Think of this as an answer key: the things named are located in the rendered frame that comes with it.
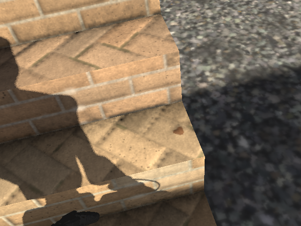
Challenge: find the left robot hand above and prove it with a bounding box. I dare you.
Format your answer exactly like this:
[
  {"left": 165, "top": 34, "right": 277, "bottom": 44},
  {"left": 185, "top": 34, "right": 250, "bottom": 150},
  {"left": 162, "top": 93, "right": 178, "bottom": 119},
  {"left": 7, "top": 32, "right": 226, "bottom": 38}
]
[{"left": 51, "top": 210, "right": 100, "bottom": 226}]

